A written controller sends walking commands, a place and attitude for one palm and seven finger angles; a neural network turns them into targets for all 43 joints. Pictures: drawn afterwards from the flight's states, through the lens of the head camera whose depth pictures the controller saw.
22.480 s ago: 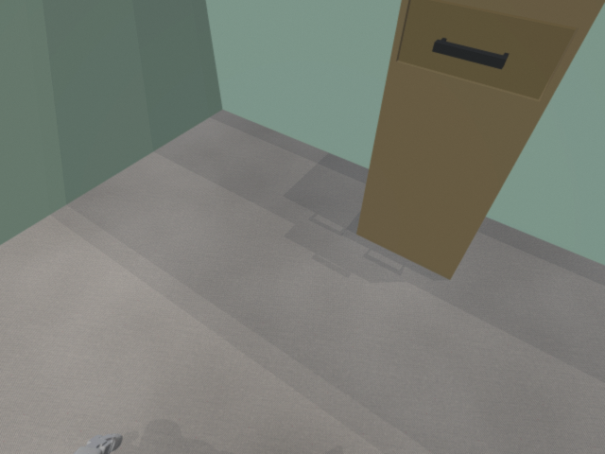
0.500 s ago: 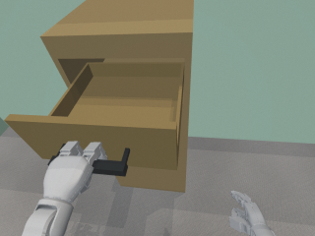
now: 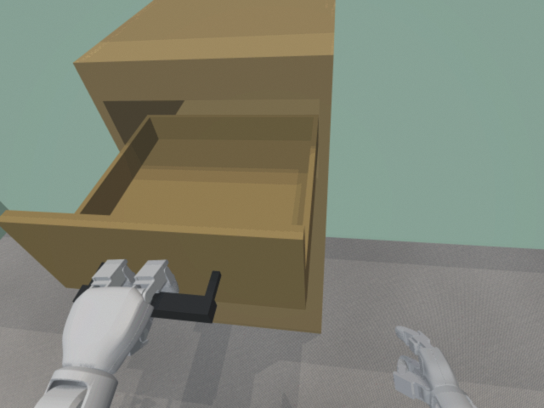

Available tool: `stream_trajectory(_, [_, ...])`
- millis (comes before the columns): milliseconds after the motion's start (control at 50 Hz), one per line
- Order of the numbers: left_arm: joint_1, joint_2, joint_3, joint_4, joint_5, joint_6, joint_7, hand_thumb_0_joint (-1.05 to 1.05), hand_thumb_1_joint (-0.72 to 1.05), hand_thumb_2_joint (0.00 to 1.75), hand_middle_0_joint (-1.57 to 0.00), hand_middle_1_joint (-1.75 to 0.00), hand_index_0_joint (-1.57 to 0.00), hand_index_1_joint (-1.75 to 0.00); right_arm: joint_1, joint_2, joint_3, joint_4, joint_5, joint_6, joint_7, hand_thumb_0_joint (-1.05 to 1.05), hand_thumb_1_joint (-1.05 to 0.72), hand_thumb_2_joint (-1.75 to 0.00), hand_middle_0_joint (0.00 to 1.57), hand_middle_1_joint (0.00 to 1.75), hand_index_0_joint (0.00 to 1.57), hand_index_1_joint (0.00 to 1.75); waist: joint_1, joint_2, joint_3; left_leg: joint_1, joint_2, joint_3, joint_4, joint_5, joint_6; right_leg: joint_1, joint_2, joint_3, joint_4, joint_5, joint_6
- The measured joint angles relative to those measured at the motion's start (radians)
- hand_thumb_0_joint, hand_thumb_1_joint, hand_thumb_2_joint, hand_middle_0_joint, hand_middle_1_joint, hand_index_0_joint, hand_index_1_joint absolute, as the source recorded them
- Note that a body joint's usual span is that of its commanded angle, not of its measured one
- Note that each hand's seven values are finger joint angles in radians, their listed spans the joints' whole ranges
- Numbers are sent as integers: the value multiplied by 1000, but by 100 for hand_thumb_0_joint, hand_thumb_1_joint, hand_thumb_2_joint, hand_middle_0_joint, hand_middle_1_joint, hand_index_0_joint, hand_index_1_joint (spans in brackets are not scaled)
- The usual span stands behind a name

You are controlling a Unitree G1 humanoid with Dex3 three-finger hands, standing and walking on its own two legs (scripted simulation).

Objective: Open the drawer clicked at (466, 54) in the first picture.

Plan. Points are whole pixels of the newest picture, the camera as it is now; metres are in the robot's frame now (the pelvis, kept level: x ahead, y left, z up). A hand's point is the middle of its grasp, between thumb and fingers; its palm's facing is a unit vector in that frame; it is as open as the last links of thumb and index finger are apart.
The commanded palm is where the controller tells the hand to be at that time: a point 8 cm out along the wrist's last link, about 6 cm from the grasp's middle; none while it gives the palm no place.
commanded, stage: pull the drawer open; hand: left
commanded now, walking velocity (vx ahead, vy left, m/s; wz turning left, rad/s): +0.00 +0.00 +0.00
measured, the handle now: (151, 288) +0.23 +0.19 +0.11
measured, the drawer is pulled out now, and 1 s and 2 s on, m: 0.29 0.29 0.29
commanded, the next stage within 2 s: open the thumb to release the handle in 0.26 s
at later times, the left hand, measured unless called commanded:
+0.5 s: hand (124, 321) +0.19 +0.22 +0.09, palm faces +0.07 -0.04 -1.00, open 5.7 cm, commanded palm +0.16 +0.23 +0.14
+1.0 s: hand (123, 325) +0.19 +0.22 +0.09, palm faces +0.07 -0.11 -0.99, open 13.3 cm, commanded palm +0.15 +0.21 +0.14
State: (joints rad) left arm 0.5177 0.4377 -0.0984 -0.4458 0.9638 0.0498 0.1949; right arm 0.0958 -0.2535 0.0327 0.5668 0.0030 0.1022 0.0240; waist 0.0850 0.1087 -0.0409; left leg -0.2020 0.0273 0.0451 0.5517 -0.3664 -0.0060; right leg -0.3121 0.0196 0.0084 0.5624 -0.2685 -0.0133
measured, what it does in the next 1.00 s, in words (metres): stands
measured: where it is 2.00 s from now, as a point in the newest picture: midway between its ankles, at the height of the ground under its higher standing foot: outside the picture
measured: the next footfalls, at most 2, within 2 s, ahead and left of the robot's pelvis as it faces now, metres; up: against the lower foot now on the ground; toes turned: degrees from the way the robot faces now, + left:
none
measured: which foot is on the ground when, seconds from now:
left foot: down 0.00-1.00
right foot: down 0.00-1.00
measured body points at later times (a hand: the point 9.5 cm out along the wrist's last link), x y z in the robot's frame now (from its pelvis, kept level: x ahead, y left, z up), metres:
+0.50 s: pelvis +0.00 +0.00 +0.00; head +0.01 -0.05 +0.45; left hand +0.19 +0.22 +0.14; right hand +0.23 -0.19 -0.10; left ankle -0.05 +0.12 -0.73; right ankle +0.02 -0.11 -0.73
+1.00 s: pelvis -0.02 +0.00 +0.00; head -0.01 -0.04 +0.45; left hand +0.18 +0.22 +0.14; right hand +0.20 -0.20 -0.10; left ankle -0.05 +0.12 -0.73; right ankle +0.02 -0.11 -0.73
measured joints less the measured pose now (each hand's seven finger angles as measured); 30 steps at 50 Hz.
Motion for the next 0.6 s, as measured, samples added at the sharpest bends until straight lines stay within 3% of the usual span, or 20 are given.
stream_trajectory(360, [2,-2,-13,-12,13,-2,9,-1,69,81,-35,-135,-42,-135,0,4,-1,9,-3,-2,-3,1,-91,-89,20,30,20,30,14,4,5,-10,-5,-6,11,-5,3,-7,-6,-5,11,-8,2])
stream_trajectory(420, [-67,38,9,57,33,-24,16,-2,69,82,-36,-135,-42,-135,-15,11,0,35,-10,2,-25,1,-91,-89,20,30,20,30,23,-1,20,-2,-8,-14,7,-1,1,2,-9,-12,12,-9,0])
stream_trajectory(480, [-126,65,20,106,17,-52,6,-3,67,81,-37,-135,-43,-135,-31,17,-2,55,-6,3,-35,1,-91,-89,20,30,20,30,26,-2,38,3,-9,-24,2,8,-1,12,-11,-22,4,-4,-3])
stream_trajectory(540, [-138,59,32,111,-27,-48,-24,-2,61,79,-38,-133,-44,-134,-33,20,-4,57,-1,0,-45,1,-91,-89,20,30,20,30,23,4,38,13,-10,-27,-16,20,-1,24,-12,-25,-16,9,-2])
stream_trajectory(600, [-135,52,42,113,-44,-50,-42,-1,50,74,-38,-131,-44,-133,-32,20,-2,54,-3,-4,-48,1,-91,-89,20,30,20,30,16,5,32,18,-12,-25,-30,29,-1,27,-13,-23,-27,16,-1])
